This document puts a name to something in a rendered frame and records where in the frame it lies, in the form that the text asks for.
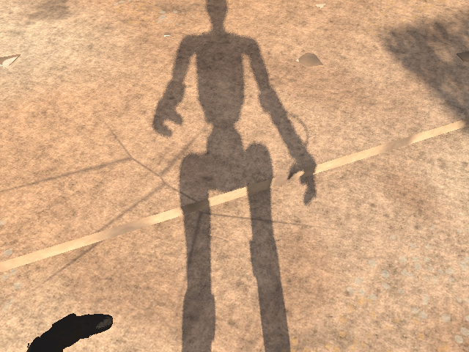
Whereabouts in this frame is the robot left hand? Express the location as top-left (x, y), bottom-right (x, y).
top-left (27, 313), bottom-right (113, 352)

